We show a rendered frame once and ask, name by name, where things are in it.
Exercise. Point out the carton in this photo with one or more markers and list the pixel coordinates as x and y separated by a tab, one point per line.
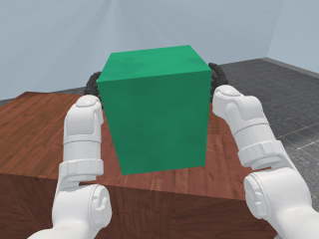
156	102

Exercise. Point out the right robot hand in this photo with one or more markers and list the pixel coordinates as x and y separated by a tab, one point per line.
219	79

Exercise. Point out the left robot upper arm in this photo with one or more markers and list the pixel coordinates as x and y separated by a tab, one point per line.
79	212

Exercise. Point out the right robot upper arm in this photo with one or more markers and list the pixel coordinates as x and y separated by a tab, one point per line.
279	196

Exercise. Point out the left robot hand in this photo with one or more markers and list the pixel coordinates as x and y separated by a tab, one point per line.
91	86

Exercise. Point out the pedestal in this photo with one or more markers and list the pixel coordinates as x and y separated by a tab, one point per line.
202	202

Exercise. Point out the robot left forearm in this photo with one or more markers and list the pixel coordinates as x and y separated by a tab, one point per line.
82	144

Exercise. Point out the robot right forearm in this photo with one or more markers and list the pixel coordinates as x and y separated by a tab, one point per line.
257	146

